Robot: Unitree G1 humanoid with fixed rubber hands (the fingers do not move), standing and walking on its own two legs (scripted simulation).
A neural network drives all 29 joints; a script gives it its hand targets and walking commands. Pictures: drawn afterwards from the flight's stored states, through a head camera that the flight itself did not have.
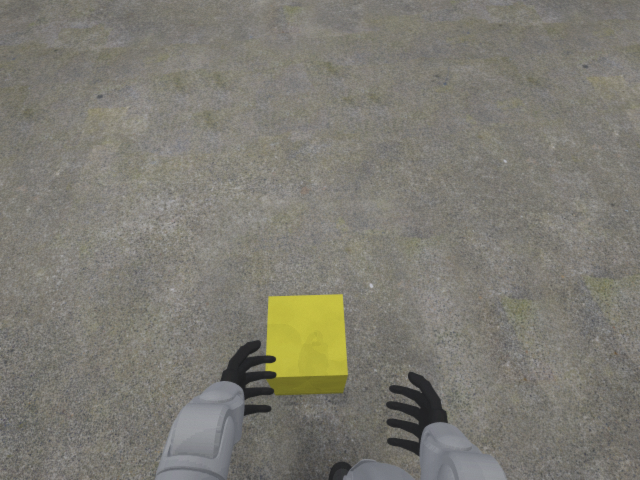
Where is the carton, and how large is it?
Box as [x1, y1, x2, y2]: [265, 294, 347, 394]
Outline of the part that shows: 342,294 268,297 266,354 273,355 276,358 276,360 272,363 266,363 265,370 271,370 277,374 272,379 266,379 270,386 274,389 275,394 342,392 347,376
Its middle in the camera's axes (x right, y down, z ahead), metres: -0.04 +0.31 +1.09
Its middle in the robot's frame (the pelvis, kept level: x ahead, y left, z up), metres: +0.44 +0.01 -0.64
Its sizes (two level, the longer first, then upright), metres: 0.210 0.200 0.250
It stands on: the floor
